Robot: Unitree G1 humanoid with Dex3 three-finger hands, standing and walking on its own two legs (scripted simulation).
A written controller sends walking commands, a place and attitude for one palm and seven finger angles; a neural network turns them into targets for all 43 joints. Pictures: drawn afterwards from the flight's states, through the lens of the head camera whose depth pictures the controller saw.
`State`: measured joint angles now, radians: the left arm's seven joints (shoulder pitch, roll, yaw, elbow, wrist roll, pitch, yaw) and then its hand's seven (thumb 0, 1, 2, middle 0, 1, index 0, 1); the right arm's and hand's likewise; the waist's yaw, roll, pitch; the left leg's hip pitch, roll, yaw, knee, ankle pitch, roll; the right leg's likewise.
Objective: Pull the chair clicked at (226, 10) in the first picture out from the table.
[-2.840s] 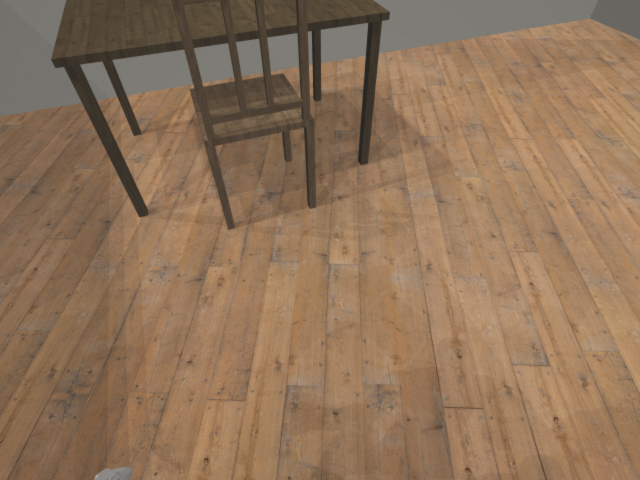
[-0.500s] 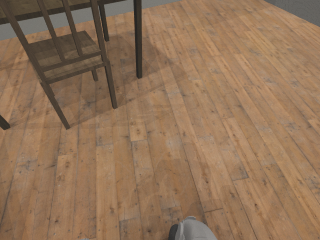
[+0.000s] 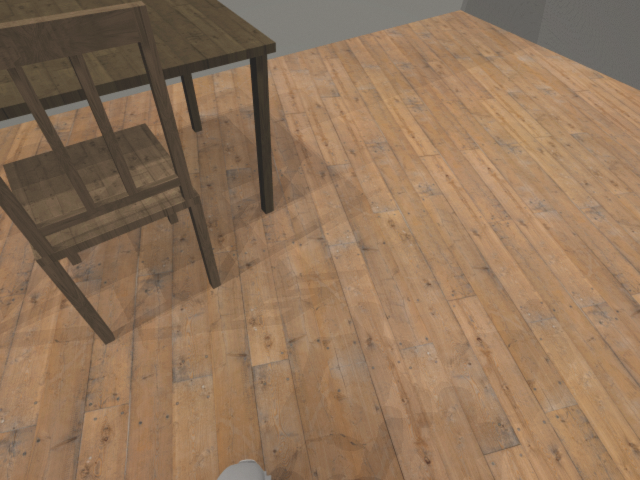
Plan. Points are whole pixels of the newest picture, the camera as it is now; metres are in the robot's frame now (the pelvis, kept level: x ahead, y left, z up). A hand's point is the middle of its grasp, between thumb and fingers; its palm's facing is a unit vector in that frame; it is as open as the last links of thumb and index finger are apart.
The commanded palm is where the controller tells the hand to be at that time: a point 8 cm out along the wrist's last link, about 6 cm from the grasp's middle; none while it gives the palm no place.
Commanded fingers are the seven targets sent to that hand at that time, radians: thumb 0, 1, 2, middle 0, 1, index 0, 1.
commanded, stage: walk to a spot facing it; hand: left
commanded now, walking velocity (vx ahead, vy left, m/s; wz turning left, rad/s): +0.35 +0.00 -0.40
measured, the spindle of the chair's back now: (58, 147) +0.67 +0.61 -0.05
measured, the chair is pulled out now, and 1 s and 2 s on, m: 0.00 0.00 0.00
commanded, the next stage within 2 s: turn to face it in 0.38 s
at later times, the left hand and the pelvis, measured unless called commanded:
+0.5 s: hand (261, 337) +0.36 +0.13 -0.16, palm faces -0.27 -0.94 -0.23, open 7.4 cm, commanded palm none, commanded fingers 0.00 0.90 0.90 -0.20 -0.30 -0.20 -0.30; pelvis +0.20 -0.03 -0.01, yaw -16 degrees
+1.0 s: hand (272, 327) +0.40 +0.12 -0.19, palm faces -0.01 -0.99 -0.16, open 7.3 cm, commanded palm none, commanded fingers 0.00 0.90 0.90 -0.20 -0.30 -0.20 -0.30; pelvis +0.30 -0.05 -0.01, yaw -3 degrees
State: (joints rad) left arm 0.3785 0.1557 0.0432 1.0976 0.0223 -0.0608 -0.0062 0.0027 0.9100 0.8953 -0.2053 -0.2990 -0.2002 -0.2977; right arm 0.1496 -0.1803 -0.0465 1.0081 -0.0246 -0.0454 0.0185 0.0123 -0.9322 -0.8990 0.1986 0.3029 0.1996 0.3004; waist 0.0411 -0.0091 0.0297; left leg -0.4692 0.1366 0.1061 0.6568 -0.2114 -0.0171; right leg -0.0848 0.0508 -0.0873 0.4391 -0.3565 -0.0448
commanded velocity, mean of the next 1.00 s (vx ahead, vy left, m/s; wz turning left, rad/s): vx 0.11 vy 0.00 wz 0.07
